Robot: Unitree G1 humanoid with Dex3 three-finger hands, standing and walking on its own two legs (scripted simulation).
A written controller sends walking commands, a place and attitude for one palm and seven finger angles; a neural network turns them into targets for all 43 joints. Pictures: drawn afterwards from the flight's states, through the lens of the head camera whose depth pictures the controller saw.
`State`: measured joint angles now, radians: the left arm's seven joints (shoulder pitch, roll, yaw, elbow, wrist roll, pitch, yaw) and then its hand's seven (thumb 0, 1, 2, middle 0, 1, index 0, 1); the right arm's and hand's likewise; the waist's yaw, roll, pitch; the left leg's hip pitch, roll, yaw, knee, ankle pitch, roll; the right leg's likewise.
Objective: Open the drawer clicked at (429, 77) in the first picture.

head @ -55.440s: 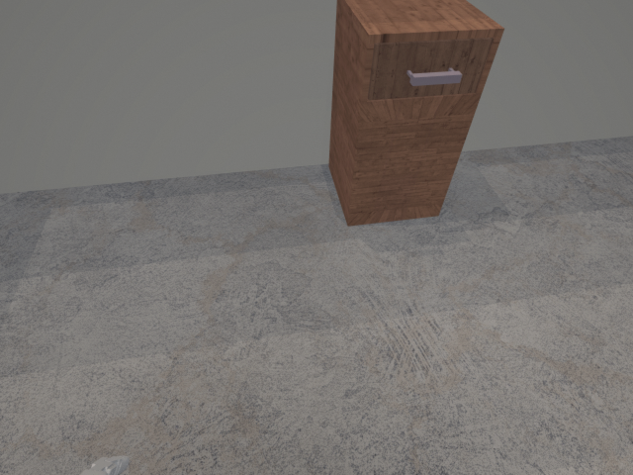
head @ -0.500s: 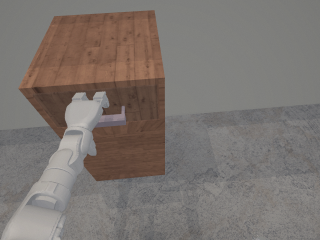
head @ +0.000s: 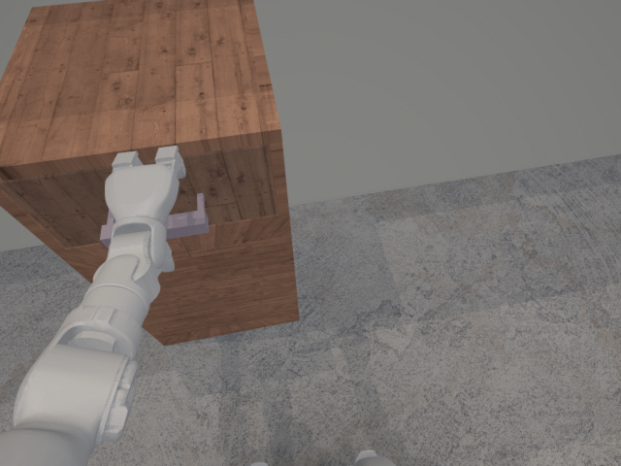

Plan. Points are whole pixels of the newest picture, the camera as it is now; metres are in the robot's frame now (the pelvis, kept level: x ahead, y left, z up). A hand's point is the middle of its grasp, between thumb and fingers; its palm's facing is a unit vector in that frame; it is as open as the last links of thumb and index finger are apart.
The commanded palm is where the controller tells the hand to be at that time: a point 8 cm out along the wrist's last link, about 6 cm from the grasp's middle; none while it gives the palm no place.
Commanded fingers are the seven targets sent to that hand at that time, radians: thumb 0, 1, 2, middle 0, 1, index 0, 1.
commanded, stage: move the hooked fingers above the handle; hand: left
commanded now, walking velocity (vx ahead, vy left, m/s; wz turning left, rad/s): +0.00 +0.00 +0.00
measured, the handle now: (156, 217) +0.50 +0.24 -0.04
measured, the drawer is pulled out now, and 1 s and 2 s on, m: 0.00 0.00 0.00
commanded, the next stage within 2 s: none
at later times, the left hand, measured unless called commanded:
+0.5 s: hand (143, 222) +0.45 +0.23 +0.02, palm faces +0.00 -0.02 -1.00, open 13.8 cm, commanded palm +0.43 +0.23 +0.08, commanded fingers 0.00 -0.50 0.30 -0.30 -1.20 -0.30 -1.20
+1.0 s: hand (130, 227) +0.44 +0.25 +0.02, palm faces -0.02 -0.01 -1.00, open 13.8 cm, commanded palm +0.42 +0.23 +0.08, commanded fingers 0.00 -0.50 0.30 -0.30 -1.20 -0.30 -1.20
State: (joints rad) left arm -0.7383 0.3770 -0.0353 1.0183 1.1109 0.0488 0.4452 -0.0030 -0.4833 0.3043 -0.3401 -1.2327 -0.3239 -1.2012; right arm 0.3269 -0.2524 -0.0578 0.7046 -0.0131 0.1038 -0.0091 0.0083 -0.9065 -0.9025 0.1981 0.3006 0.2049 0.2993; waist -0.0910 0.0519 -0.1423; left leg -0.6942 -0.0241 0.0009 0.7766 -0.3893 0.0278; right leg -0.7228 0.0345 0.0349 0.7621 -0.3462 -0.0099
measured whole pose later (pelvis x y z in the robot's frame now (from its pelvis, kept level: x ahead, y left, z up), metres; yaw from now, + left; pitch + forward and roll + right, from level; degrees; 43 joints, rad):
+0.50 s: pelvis +0.00 +0.00 +0.00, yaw +1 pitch +18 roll -1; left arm -0.73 0.40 -0.04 1.04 1.09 0.02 0.42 0.00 -0.48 0.30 -0.31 -1.20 -0.32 -1.20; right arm 0.31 -0.26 -0.06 0.70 -0.01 0.09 -0.01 0.01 -0.91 -0.90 0.20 0.30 0.20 0.30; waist -0.09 0.05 -0.15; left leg -0.71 -0.03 -0.02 0.79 -0.39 0.03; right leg -0.72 0.03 0.01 0.76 -0.35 -0.01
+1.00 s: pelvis +0.01 +0.01 +0.00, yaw +0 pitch +17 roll -1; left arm -0.65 0.40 -0.04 0.97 1.08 0.04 0.39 0.00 -0.48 0.30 -0.31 -1.20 -0.32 -1.20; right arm 0.32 -0.24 -0.07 0.70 -0.01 0.11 0.00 0.01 -0.91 -0.90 0.20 0.30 0.21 0.30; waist -0.06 0.05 -0.15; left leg -0.65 -0.03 -0.01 0.76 -0.39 0.04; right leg -0.67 0.03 0.03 0.72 -0.35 0.00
